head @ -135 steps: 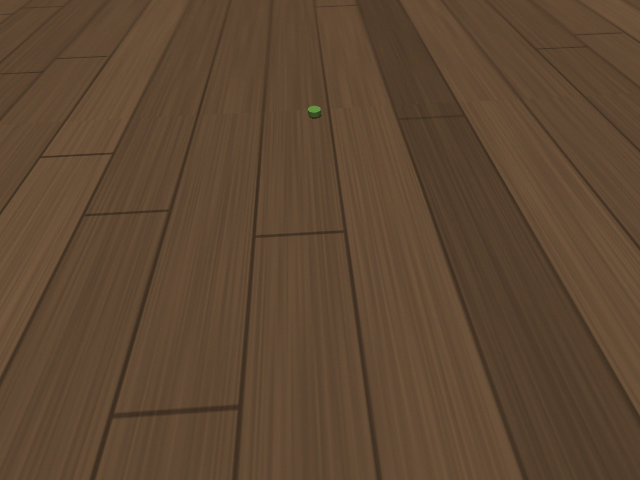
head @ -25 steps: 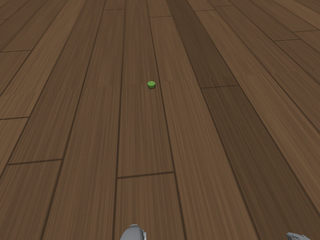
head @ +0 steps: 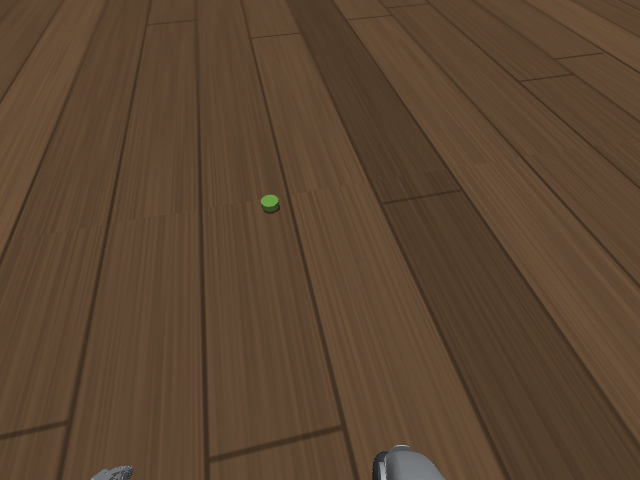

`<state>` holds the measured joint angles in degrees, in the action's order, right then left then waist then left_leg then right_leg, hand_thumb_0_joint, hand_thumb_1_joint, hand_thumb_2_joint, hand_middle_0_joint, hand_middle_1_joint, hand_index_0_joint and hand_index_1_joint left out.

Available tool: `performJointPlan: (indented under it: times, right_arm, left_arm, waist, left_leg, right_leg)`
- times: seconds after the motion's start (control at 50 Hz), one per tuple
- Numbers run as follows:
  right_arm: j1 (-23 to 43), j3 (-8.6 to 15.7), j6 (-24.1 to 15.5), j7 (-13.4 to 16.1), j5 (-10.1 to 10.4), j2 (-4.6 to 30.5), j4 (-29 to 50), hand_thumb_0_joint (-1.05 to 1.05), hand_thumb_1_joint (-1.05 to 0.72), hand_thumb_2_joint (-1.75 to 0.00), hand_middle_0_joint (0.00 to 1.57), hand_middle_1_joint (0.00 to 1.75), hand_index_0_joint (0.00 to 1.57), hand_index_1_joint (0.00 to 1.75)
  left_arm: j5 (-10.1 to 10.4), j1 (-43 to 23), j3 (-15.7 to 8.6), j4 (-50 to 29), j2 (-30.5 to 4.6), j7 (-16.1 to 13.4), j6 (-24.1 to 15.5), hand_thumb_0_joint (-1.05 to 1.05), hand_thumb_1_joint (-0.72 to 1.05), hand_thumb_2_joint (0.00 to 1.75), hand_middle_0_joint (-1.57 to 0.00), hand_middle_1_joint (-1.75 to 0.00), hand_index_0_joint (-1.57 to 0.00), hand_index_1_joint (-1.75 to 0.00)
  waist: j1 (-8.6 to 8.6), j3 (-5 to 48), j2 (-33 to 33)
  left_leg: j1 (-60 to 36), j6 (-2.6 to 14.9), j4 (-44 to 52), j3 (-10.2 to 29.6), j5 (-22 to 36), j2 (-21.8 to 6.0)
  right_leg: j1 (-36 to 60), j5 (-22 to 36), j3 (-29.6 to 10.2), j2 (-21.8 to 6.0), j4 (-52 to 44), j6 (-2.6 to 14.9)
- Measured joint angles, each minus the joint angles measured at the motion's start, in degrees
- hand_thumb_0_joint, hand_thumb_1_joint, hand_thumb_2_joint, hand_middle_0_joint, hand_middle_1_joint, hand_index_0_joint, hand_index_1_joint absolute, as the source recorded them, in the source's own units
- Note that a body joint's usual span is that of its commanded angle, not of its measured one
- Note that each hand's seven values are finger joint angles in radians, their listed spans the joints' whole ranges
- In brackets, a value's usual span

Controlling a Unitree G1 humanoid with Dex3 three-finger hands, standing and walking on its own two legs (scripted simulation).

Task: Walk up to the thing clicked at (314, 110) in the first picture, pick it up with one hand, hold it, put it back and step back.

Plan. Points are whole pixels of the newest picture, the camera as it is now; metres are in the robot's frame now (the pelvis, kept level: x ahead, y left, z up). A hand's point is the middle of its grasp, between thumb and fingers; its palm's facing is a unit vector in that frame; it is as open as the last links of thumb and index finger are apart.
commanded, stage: walk up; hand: left
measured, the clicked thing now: (270, 203) +1.34 +0.20 -0.75
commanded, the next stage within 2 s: none
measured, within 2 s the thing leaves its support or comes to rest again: neither
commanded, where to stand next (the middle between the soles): +1.01 +0.01 m, yaw +4 degrees
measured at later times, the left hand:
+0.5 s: hand (159, 407) +0.27 +0.26 -0.14, palm faces +0.04 -0.93 -0.37, open 7.4 cm
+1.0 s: hand (188, 258) +0.55 +0.26 -0.13, palm faces -0.04 -0.93 -0.36, open 7.4 cm
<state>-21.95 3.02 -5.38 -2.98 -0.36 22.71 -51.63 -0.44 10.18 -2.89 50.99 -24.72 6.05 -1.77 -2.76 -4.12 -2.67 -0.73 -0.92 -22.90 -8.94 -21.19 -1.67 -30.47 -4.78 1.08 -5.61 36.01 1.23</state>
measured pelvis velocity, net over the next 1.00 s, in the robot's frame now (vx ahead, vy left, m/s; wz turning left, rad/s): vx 0.47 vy -0.01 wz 0.02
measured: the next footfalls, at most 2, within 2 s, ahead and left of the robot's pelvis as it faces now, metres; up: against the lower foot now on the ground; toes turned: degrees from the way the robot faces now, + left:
right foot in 0.06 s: +0.22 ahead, -0.13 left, +0.00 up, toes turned -4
left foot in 0.56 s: +0.44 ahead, +0.12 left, +0.00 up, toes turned +7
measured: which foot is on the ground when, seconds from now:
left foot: down 0.00-0.10, up 0.12-0.54, down 0.56-1.00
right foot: up 0.00-0.04, down 0.06-0.60, up 0.62-1.00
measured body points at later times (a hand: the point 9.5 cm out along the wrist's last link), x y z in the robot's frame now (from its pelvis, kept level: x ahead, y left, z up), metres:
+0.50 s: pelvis +0.25 -0.02 +0.00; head +0.27 -0.01 +0.45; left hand +0.27 +0.31 -0.11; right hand +0.36 -0.34 -0.10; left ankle +0.40 +0.12 -0.71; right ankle +0.18 -0.13 -0.73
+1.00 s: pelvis +0.47 -0.01 +0.00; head +0.48 -0.02 +0.45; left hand +0.55 +0.31 -0.11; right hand +0.50 -0.34 -0.11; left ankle +0.40 +0.12 -0.73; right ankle +0.60 -0.16 -0.71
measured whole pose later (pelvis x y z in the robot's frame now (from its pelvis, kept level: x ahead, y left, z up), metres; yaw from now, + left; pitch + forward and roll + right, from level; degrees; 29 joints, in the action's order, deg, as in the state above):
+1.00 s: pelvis +0.47 -0.01 +0.00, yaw +1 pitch -3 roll +2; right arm -20.2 3.4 -4.8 -2.5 -0.6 23.7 -50.1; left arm -0.8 13.6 -3.7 51.5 -24.3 5.1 -1.6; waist -1.8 -4.0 -2.1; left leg 2.6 -0.3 -25.6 -6.1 -19.8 -0.8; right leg -26.3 -7.3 0.0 -6.5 36.0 0.6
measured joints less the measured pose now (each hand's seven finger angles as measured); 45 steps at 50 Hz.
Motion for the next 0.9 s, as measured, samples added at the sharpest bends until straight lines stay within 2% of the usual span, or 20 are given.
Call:
performJointPlan:
  times: [0.06, 0.08, 0.1, 0.12, 0.16, 0.18, 0.22, 0.28, 0.34, 0.42, 0.5, 0.54, 0.56, 0.6, 0.64, 0.68, 0.72, 0.8, 0.9]
  right_arm:
    - [-1.2, 0.4, 0.7, 0.5, -0.1, 1.0, -0.1, 0.01, -0.90, -0.89, 0.21, 0.30, 0.21, 0.30]
    - [-0.8, 0.6, 1.1, 0.8, -0.2, 1.6, -0.6, 0.01, -0.90, -0.89, 0.21, 0.30, 0.21, 0.30]
    - [-0.1, 0.8, 1.6, 1.1, -0.2, 1.8, -1.0, 0.01, -0.90, -0.89, 0.21, 0.30, 0.21, 0.30]
    - [0.5, 0.7, 2.0, 1.3, -0.1, 1.4, -1.1, 0.01, -0.90, -0.89, 0.21, 0.30, 0.20, 0.30]
    - [1.6, -0.2, 2.2, 1.5, 0.0, 0.7, -1.2, 0.01, -0.90, -0.89, 0.20, 0.30, 0.20, 0.30]
    - [2.3, -0.5, 2.1, 1.4, 0.1, 0.6, -1.3, 0.01, -0.91, -0.89, 0.20, 0.30, 0.20, 0.30]
    - [3.9, -0.6, 2.1, 1.2, 0.6, 0.8, -0.9, 0.01, -0.91, -0.89, 0.20, 0.30, 0.20, 0.30]
    - [6.1, -0.3, 2.0, 0.5, 0.6, 1.3, 0.9, 0.01, -0.91, -0.89, 0.20, 0.30, 0.20, 0.30]
    - [7.5, 0.5, 2.2, -0.2, 0.3, 1.9, 2.0, 0.01, -0.91, -0.89, 0.20, 0.30, 0.20, 0.30]
    - [7.7, 1.2, 3.1, -1.1, -0.5, 2.3, 1.3, 0.01, -0.91, -0.90, 0.20, 0.30, 0.20, 0.30]
    - [8.2, 1.2, 3.2, -1.8, -1.0, 1.6, 0.4, 0.01, -0.91, -0.90, 0.20, 0.30, 0.20, 0.30]
    - [8.3, 1.2, 2.9, -1.9, -1.2, 1.1, 0.2, 0.01, -0.91, -0.90, 0.20, 0.30, 0.20, 0.30]
    - [8.6, 1.2, 2.6, -1.8, -1.3, 0.6, 0.0, 0.01, -0.91, -0.90, 0.20, 0.30, 0.20, 0.30]
    - [9.7, 1.0, 1.6, -1.4, -2.1, -0.5, 0.4, 0.01, -0.91, -0.90, 0.20, 0.30, 0.20, 0.30]
    - [10.0, 1.0, 0.6, -1.0, -1.8, -0.5, 2.1, 0.01, -0.91, -0.89, 0.20, 0.30, 0.20, 0.30]
    - [9.5, 0.7, 0.2, -0.2, -0.8, -1.1, 3.1, 0.01, -0.91, -0.89, 0.20, 0.30, 0.20, 0.30]
    - [8.3, 0.0, 0.0, 0.4, 0.0, -1.7, 3.4, 0.01, -0.90, -0.89, 0.20, 0.30, 0.20, 0.30]
    - [5.5, -0.7, 0.1, 0.7, 0.3, -2.0, 2.7, 0.01, -0.90, -0.89, 0.21, 0.30, 0.21, 0.30]
    - [3.1, -0.4, 0.0, 0.5, -0.1, -1.0, 2.0, 0.01, -0.90, -0.89, 0.21, 0.30, 0.21, 0.30]
  left_arm:
    - [-0.1, -1.0, -0.3, 0.0, 0.6, -0.1, -0.3, 0.01, 0.91, 0.90, -0.20, -0.30, -0.20, -0.30]
    - [-0.1, -1.7, -0.5, 0.2, 1.5, -0.4, -0.6, 0.00, 0.91, 0.90, -0.20, -0.30, -0.20, -0.30]
    - [-0.3, -2.2, -0.6, 0.0, 2.2, -0.6, -1.1, 0.00, 0.91, 0.90, -0.20, -0.30, -0.20, -0.30]
    - [-0.4, -2.4, -0.6, -0.6, 2.4, -0.9, -1.6, 0.00, 0.91, 0.90, -0.20, -0.30, -0.20, -0.30]
    - [0.3, -2.2, -0.5, -1.5, 2.8, -1.4, -2.4, 0.00, 0.91, 0.90, -0.20, -0.30, -0.20, -0.30]
    - [0.6, -1.7, -0.3, -1.8, 3.2, -1.7, -2.6, 0.00, 0.91, 0.90, -0.20, -0.30, -0.20, -0.30]
    - [1.0, 0.0, 0.1, -1.9, 3.7, -2.4, -2.9, 0.00, 0.90, 0.90, -0.20, -0.30, -0.20, -0.30]
    - [1.0, 2.9, 0.3, -1.0, 3.7, -2.9, -3.1, 0.00, 0.90, 0.90, -0.20, -0.30, -0.20, -0.30]
    - [0.6, 5.4, 0.3, -0.3, 3.3, -2.9, -3.0, 0.00, 0.90, 0.90, -0.20, -0.30, -0.20, -0.30]
    - [-0.2, 7.8, -0.2, -0.4, 2.4, -2.9, -3.0, 0.00, 0.90, 0.90, -0.20, -0.30, -0.20, -0.30]
    - [-0.4, 9.2, -0.8, -0.6, 0.7, -2.9, -2.9, 0.00, 0.90, 0.90, -0.20, -0.30, -0.20, -0.30]
    - [-0.4, 9.9, -0.9, -0.4, -0.1, -3.0, -2.5, 0.00, 0.90, 0.90, -0.20, -0.30, -0.20, -0.30]
    - [-0.4, 10.1, -1.0, -0.2, -0.7, -3.1, -2.3, 0.00, 0.90, 0.90, -0.20, -0.30, -0.20, -0.30]
    - [-0.1, 9.7, -1.1, 0.3, -1.0, -3.7, -1.4, 0.01, 0.90, 0.90, -0.20, -0.30, -0.20, -0.30]
    - [0.4, 9.3, -0.4, 0.6, 0.3, -4.2, -0.6, 0.01, 0.90, 0.90, -0.20, -0.30, -0.20, -0.30]
    - [0.4, 8.6, 0.7, 1.1, 0.8, -4.2, -0.3, 0.01, 0.91, 0.90, -0.20, -0.30, -0.20, -0.30]
    - [0.8, 7.8, 1.0, 0.7, 0.6, -3.9, -0.4, 0.01, 0.91, 0.90, -0.20, -0.30, -0.20, -0.30]
    - [0.8, 6.2, 0.4, -0.8, -0.1, -3.0, -0.4, 0.01, 0.91, 0.90, -0.20, -0.30, -0.20, -0.30]
    - [0.0, 5.0, -0.3, -0.4, -0.2, -1.7, 0.3, 0.00, 0.91, 0.90, -0.20, -0.30, -0.20, -0.30]
  waist:
    - [-0.72, 1.3, 1.5]
    - [-0.40, 1.2, 3.6]
    - [-0.25, 0.7, 5.3]
    - [0.04, 0.3, 5.4]
    - [1.31, 0.0, 4.1]
    - [1.90, 0.0, 3.8]
    - [2.79, 0.1, 4.0]
    - [3.54, 0.3, 4.9]
    - [3.59, 0.2, 5.8]
    - [4.20, 0.5, 5.9]
    - [5.07, 0.2, 4.7]
    - [5.34, 0.4, 3.7]
    - [5.27, 0.5, 2.4]
    - [5.36, -0.7, -1.1]
    - [4.21, -1.5, 0.0]
    - [3.10, -1.7, 0.6]
    - [2.58, -1.5, 0.0]
    - [2.26, -0.9, -1.1]
    - [1.77, -0.1, -0.9]
  left_leg:
    - [-1.7, -1.26, -3.9, 0.8, -5.6, -1.0]
    - [-1.3, -0.89, -7.6, 1.1, -7.8, -2.9]
    - [0.4, 0.36, -13.7, 2.2, -8.2, -4.8]
    - [3.4, 1.25, -21.8, 4.3, -7.5, -4.6]
    - [10.0, 2.02, -36.0, 6.7, -6.5, -2.1]
    - [13.2, 2.27, -40.6, 7.4, -5.0, -1.1]
    - [18.8, 2.92, -43.8, 8.9, -0.9, -0.4]
    - [25.5, 3.01, -40.3, 10.9, 5.1, -1.4]
    - [30.6, 1.92, -35.4, 12.5, 9.6, -2.2]
    - [32.8, 0.70, -24.6, 11.2, 12.8, -3.3]
    - [29.9, 1.26, -13.2, 8.8, 15.8, -4.0]
    - [27.0, 2.14, -9.9, 7.5, 15.6, -3.5]
    - [25.8, 2.22, -9.5, 6.9, 15.0, -2.5]
    - [24.6, 2.46, -11.7, 4.6, 12.1, -0.1]
    - [23.6, 2.96, -13.5, 4.7, 9.4, -0.5]
    - [20.6, 3.16, -11.7, 4.9, 8.7, -0.9]
    - [16.9, 2.86, -8.4, 4.5, 8.9, -0.5]
    - [11.3, 2.84, -4.0, 4.2, 8.3, 0.4]
    - [6.0, 2.42, -1.0, 3.3, 6.1, 0.9]
  right_leg:
    - [4.3, -0.3, 1.5, 1.5, -3.0, 0.87]
    - [4.9, -2.3, 2.4, 3.0, -1.5, 0.80]
    - [5.4, -4.5, 3.5, 4.2, 0.3, 0.94]
    - [5.9, -6.5, 3.9, 4.4, 2.0, 1.13]
    - [8.3, -8.7, 3.4, 3.6, 2.3, 1.58]
    - [10.1, -8.9, 3.2, 3.4, 1.0, 1.57]
    - [14.1, -8.5, 3.1, 3.7, -3.1, 1.38]
    - [18.7, -7.9, 2.8, 5.1, -8.4, 1.53]
    - [22.4, -8.5, 3.4, 6.3, -11.7, 1.68]
    - [26.4, -10.9, 4.7, 7.3, -14.0, 1.24]
    - [28.9, -15.6, 5.7, 7.6, -12.2, 0.34]
    - [29.8, -19.0, 6.0, 7.1, -9.9, -0.39]
    - [29.8, -21.2, 6.0, 6.0, -7.7, -0.78]
    - [26.8, -23.1, 4.3, 2.4, 2.4, 0.42]
    - [20.6, -23.7, 1.1, 4.2, 16.8, 1.18]
    - [14.5, -22.4, -1.1, 5.7, 26.7, 1.40]
    - [9.7, -19.1, -3.0, 5.3, 28.9, 1.23]
    - [2.9, -13.1, -4.4, 2.4, 25.0, -0.12]
    - [0.3, -6.8, -2.6, -0.6, 12.5, -1.59]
